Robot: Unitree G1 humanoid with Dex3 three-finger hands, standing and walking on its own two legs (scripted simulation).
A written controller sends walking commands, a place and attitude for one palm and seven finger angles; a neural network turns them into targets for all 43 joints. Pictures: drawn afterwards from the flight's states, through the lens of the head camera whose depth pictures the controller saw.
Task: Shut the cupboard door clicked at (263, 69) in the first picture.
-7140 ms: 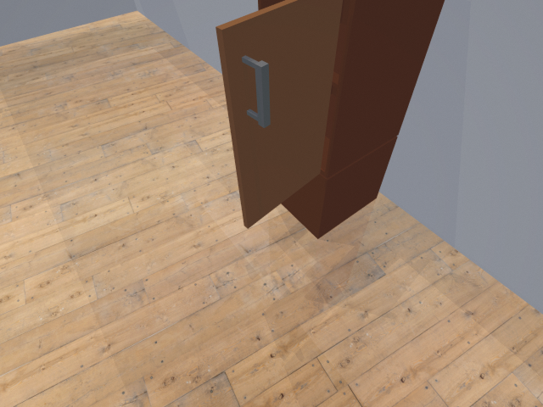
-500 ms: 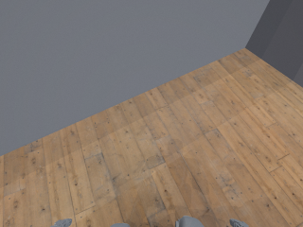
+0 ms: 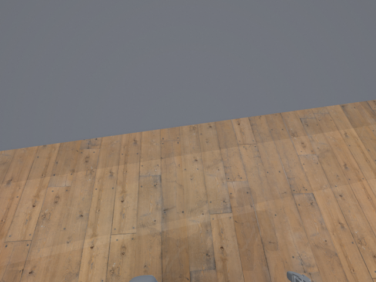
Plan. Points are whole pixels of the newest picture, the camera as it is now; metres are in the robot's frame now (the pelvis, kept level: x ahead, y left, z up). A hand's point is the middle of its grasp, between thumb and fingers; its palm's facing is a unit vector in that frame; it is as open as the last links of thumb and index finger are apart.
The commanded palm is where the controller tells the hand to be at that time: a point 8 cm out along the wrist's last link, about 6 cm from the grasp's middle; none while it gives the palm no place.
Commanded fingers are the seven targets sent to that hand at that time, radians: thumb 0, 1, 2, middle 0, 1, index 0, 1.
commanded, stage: walk to a spot facing it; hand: left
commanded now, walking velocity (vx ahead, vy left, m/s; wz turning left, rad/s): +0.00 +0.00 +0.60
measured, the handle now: out of the picture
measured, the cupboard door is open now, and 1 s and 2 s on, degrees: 97 97 97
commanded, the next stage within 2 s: none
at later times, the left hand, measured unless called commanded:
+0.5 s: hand out of the picture +0.09 +0.19 -0.13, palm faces +0.24 -0.93 -0.29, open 7.4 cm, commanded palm none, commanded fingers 0.00 0.90 0.90 -0.20 -0.30 -0.20 -0.30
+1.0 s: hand out of the picture -0.03 +0.21 -0.15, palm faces +0.56 -0.79 -0.23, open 7.4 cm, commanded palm none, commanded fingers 0.00 0.90 0.90 -0.20 -0.30 -0.20 -0.30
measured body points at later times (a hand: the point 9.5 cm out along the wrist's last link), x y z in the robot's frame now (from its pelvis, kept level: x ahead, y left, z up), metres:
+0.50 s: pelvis +0.02 -0.04 +0.01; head +0.07 -0.05 +0.46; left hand +0.07 +0.23 -0.11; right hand +0.13 -0.28 -0.15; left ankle -0.02 +0.08 -0.67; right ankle +0.04 -0.16 -0.72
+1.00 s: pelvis +0.03 -0.01 +0.02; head +0.06 +0.04 +0.46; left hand -0.06 +0.26 -0.14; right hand +0.25 -0.17 -0.11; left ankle -0.02 +0.07 -0.72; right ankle +0.10 -0.16 -0.65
